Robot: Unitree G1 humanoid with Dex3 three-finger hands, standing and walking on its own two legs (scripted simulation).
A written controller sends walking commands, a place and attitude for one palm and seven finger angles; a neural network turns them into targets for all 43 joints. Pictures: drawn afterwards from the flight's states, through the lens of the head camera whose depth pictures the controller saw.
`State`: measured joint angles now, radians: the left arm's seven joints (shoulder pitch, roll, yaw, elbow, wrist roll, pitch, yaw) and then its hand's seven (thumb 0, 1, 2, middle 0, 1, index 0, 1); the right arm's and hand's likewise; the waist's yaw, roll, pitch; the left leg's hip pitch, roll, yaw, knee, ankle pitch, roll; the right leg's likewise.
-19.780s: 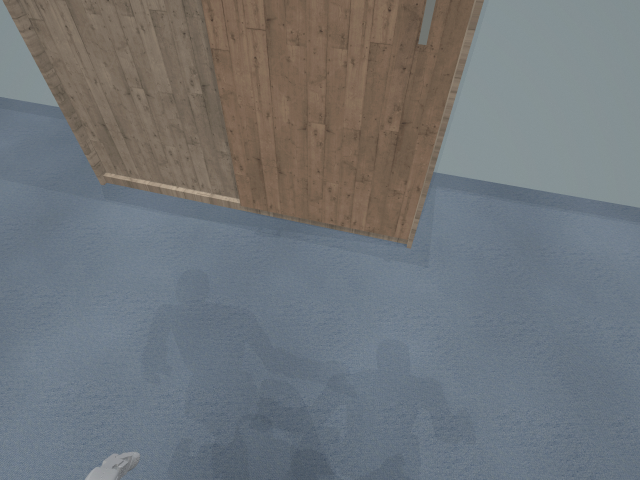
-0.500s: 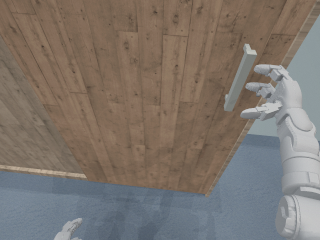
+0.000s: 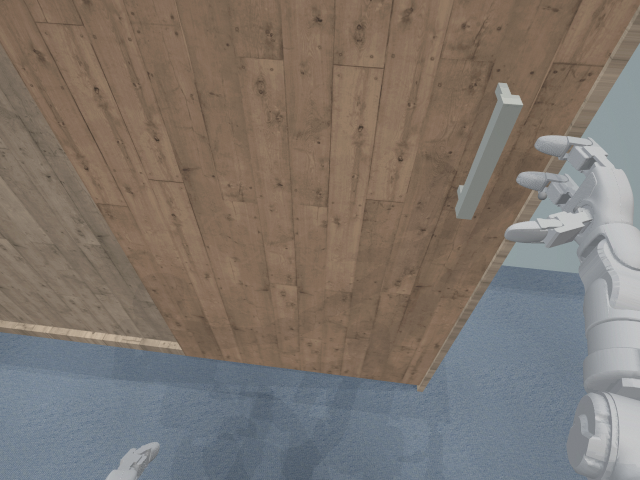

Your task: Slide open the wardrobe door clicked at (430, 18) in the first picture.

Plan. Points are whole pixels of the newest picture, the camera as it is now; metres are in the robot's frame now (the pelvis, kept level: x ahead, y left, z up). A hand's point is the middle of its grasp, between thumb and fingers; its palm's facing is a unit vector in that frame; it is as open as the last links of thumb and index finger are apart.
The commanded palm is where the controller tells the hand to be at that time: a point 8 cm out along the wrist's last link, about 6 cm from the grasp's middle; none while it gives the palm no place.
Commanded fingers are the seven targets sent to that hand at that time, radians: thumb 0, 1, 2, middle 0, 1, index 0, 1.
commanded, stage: move the hooked fingers beside the handle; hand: right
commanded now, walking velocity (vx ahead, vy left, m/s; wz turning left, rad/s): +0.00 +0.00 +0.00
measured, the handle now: (481, 155) +0.50 -0.15 +0.16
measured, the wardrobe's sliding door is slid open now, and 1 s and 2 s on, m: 0.00 0.00 0.00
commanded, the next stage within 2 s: feel for the door with the fingertips in 0.98 s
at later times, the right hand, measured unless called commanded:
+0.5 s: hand (552, 199) +0.43 -0.22 +0.16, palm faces +0.06 +1.00 +0.01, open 13.9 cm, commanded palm +0.40 -0.27 +0.16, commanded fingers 0.00 0.50 -0.30 0.30 1.20 0.30 1.20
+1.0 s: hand (541, 195) +0.43 -0.21 +0.16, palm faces +0.05 +1.00 +0.01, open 13.9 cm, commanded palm +0.40 -0.26 +0.16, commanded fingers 0.00 0.50 -0.30 0.30 1.20 0.30 1.20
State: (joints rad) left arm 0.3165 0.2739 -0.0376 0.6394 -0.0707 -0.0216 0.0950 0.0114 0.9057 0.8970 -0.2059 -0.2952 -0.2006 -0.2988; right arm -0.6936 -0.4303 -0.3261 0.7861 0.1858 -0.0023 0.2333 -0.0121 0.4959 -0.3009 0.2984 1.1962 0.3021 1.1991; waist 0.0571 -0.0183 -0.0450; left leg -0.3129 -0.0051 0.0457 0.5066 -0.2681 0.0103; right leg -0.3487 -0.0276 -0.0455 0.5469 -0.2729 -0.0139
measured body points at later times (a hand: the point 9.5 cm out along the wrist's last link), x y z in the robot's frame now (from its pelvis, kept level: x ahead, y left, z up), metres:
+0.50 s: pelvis +0.00 +0.00 +0.00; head +0.01 -0.01 +0.45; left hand +0.11 +0.25 -0.10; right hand +0.42 -0.27 +0.17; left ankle -0.01 +0.11 -0.73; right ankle +0.00 -0.11 -0.73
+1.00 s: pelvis +0.00 +0.00 +0.00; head +0.02 +0.00 +0.45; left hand +0.10 +0.26 -0.11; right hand +0.42 -0.26 +0.16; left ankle -0.01 +0.11 -0.73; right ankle +0.00 -0.11 -0.73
